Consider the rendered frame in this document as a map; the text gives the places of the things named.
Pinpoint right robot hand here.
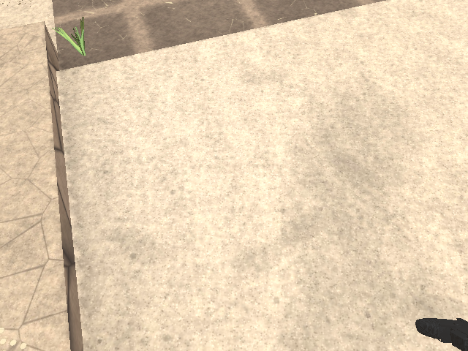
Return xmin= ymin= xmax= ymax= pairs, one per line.
xmin=415 ymin=318 xmax=468 ymax=351

